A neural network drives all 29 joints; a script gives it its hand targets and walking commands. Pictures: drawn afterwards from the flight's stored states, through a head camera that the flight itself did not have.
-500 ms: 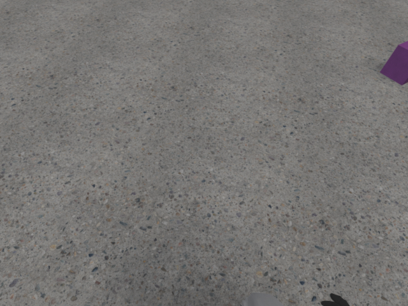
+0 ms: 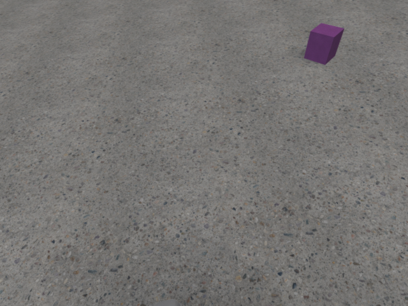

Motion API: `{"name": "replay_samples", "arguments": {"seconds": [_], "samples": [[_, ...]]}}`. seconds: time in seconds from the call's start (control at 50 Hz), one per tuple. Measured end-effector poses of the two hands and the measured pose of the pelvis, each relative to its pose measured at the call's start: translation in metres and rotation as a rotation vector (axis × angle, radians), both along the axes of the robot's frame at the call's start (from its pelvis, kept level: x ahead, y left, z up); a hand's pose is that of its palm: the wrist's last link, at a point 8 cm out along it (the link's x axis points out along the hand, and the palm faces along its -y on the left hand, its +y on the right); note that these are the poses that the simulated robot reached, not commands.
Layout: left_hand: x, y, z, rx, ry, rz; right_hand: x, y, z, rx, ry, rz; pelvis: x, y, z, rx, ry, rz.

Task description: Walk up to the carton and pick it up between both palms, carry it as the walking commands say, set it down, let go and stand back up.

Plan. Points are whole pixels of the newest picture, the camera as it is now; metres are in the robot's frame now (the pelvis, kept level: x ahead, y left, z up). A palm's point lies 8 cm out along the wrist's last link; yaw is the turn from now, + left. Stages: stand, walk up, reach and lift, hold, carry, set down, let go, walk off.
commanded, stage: walk up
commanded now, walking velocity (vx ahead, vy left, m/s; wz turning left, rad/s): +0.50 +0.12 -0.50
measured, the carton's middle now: (323, 43) +2.34 -0.92 -0.66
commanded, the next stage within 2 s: none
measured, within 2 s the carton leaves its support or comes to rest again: neither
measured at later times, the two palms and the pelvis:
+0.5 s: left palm (119, 217) +0.37 +0.29 -0.14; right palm out of the picture +0.16 -0.20 -0.13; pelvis +0.23 +0.05 -0.01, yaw -13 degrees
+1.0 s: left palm (167, 168) +0.52 +0.17 -0.12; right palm (343, 167) +0.52 -0.35 -0.13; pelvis +0.49 -0.07 +0.00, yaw -20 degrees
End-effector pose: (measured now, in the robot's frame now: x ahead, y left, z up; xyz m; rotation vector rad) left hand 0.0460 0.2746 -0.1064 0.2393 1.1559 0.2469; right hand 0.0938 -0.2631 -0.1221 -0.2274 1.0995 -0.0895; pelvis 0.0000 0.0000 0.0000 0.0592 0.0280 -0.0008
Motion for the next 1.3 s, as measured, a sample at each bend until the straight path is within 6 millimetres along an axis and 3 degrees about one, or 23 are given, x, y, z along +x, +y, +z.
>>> {"name": "replay_samples", "arguments": {"seconds": [0.08,0.16,0.22,0.28,0.34,0.42,0.48,0.54,0.6,0.64,0.7,0.74,0.78,0.94,1.0,1.06,1.12,1.2,1.26,1.3], "samples": [[-0.029,0.002,-0.006,-0.018,0.137,0.031,0.056,0.001,0.011,-0.014,-0.090,0.020,0.022,0.008,0.000,-0.012,0.008,-0.038],[-0.039,0.011,-0.009,-0.032,0.242,0.076,0.110,0.017,0.014,-0.012,-0.133,0.046,0.054,0.022,-0.003,-0.025,0.025,-0.057],[-0.029,0.022,-0.018,-0.048,0.302,0.089,0.152,0.039,0.012,-0.007,-0.158,0.053,0.084,0.034,-0.009,-0.038,0.044,-0.074],[0.000,0.037,-0.037,-0.071,0.349,0.058,0.185,0.059,0.007,-0.020,-0.206,0.029,0.117,0.050,-0.023,-0.054,0.058,-0.121],[0.064,0.047,-0.046,-0.075,0.318,-0.024,0.176,0.067,0.005,-0.035,-0.176,-0.038,0.144,0.057,-0.022,-0.059,0.039,-0.166],[0.192,0.044,-0.045,-0.090,0.150,-0.171,0.119,0.062,0.001,-0.056,-0.009,-0.211,0.189,0.059,-0.014,-0.077,0.014,-0.200],[0.292,0.026,-0.039,-0.102,0.020,-0.291,0.079,0.063,-0.002,-0.056,0.120,-0.337,0.220,0.055,-0.013,-0.080,-0.003,-0.227],[0.384,-0.005,-0.029,-0.120,-0.096,-0.382,0.050,0.073,-0.005,-0.030,0.252,-0.425,0.250,0.046,-0.013,-0.086,-0.007,-0.234],[0.461,-0.047,-0.020,-0.151,-0.184,-0.456,0.036,0.083,-0.005,0.008,0.382,-0.488,0.280,0.031,-0.016,-0.087,0.002,-0.235],[0.502,-0.078,-0.020,-0.167,-0.214,-0.502,0.039,0.085,-0.009,0.035,0.451,-0.518,0.302,0.019,-0.021,-0.084,0.016,-0.239],[0.546,-0.117,-0.030,-0.166,-0.215,-0.545,0.060,0.073,-0.021,0.070,0.511,-0.541,0.340,-0.005,-0.033,-0.063,0.036,-0.252],[0.560,-0.133,-0.039,-0.147,-0.187,-0.543,0.089,0.054,-0.032,0.085,0.505,-0.544,0.364,-0.022,-0.039,-0.049,0.043,-0.289],[0.557,-0.139,-0.044,-0.128,-0.119,-0.530,0.136,0.028,-0.036,0.079,0.421,-0.543,0.381,-0.035,-0.034,-0.036,0.040,-0.315],[0.495,-0.113,-0.024,-0.059,0.113,-0.300,0.356,-0.068,-0.014,0.013,0.030,-0.365,0.459,-0.067,-0.006,-0.033,-0.039,-0.319],[0.477,-0.103,-0.014,-0.036,0.196,-0.244,0.427,-0.086,-0.005,0.011,-0.087,-0.337,0.490,-0.070,-0.002,-0.032,-0.058,-0.341],[0.476,-0.096,-0.008,-0.022,0.249,-0.193,0.483,-0.086,-0.002,0.038,-0.139,-0.309,0.521,-0.073,-0.001,-0.031,-0.060,-0.335],[0.491,-0.094,-0.010,-0.022,0.284,-0.164,0.529,-0.080,-0.003,0.067,-0.137,-0.284,0.555,-0.076,-0.003,-0.034,-0.046,-0.323],[0.528,-0.099,-0.023,-0.051,0.345,-0.160,0.588,-0.070,-0.008,0.077,-0.118,-0.268,0.604,-0.079,-0.011,-0.047,-0.003,-0.332],[0.568,-0.105,-0.042,-0.084,0.395,-0.174,0.630,-0.069,-0.016,0.050,-0.114,-0.272,0.648,-0.078,-0.024,-0.061,0.033,-0.348],[0.605,-0.107,-0.057,-0.100,0.411,-0.191,0.647,-0.070,-0.023,0.020,-0.100,-0.299,0.675,-0.076,-0.032,-0.051,0.042,-0.363]]}}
